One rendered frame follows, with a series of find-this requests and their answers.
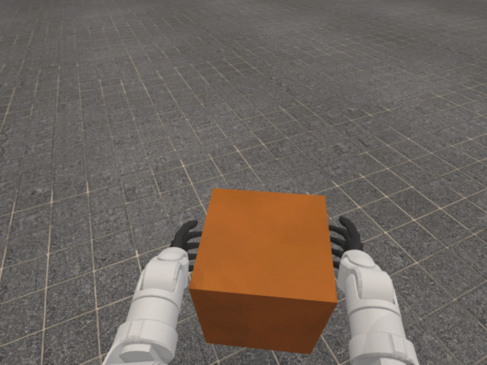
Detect left robot hand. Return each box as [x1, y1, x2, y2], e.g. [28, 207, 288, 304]
[169, 220, 202, 271]

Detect carton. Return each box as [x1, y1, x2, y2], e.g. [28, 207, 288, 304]
[189, 188, 338, 354]

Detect robot left forearm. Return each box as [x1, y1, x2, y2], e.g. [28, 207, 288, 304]
[102, 247, 189, 365]

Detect robot right forearm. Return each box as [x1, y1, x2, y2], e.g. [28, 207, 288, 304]
[336, 249, 419, 365]

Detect right robot hand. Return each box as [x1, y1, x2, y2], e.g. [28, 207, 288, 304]
[329, 216, 364, 269]

